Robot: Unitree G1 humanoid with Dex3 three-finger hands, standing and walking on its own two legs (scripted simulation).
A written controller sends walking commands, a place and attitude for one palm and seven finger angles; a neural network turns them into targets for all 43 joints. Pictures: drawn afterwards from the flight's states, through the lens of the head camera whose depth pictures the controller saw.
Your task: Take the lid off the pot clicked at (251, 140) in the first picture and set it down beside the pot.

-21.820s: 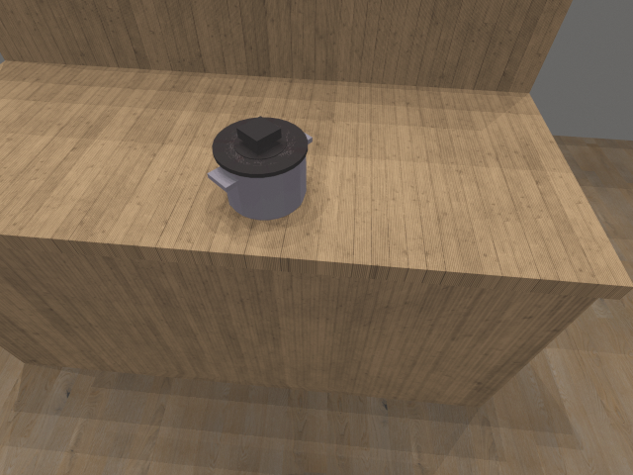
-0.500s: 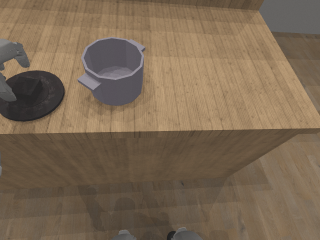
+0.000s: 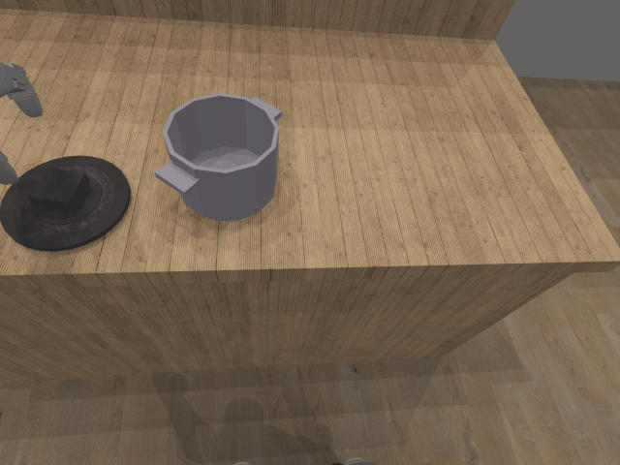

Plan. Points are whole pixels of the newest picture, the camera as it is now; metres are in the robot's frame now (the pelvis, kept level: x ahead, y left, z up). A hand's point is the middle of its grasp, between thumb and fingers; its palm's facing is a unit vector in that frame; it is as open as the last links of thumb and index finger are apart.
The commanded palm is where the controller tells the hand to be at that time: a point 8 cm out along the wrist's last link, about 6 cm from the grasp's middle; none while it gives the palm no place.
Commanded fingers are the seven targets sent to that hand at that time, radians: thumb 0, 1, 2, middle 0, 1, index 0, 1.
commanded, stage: raise the empty hand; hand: left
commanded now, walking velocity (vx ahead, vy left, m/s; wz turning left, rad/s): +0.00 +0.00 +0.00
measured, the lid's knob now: (60, 188) +0.50 +0.32 +0.02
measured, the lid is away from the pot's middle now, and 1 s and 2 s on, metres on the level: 0.23 0.23 0.23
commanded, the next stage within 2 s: draw the hand back to the body in 0.42 s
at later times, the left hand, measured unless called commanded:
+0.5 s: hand out of the picture +0.47 +0.33 +0.17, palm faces -0.37 -0.13 -0.92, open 11.0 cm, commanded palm +0.50 +0.32 +0.23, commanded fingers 0.00 0.04 0.53 -0.31 -0.93 -0.31 -0.93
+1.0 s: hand out of the picture +0.42 +0.32 +0.16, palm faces -0.34 -0.09 -0.94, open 11.0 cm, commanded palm +0.41 +0.31 +0.22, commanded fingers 0.00 0.04 0.53 -0.31 -0.93 -0.31 -0.93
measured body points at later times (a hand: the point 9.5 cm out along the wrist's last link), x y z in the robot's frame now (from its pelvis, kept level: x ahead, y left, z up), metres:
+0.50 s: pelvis +0.00 +0.00 +0.01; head +0.07 +0.02 +0.45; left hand +0.48 +0.34 +0.22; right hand +0.02 -0.28 -0.11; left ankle -0.01 +0.06 -0.71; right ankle +0.00 -0.16 -0.71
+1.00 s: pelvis +0.00 -0.01 +0.01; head +0.05 +0.00 +0.46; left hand +0.44 +0.32 +0.21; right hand +0.08 -0.27 -0.11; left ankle -0.01 +0.06 -0.71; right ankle +0.00 -0.16 -0.71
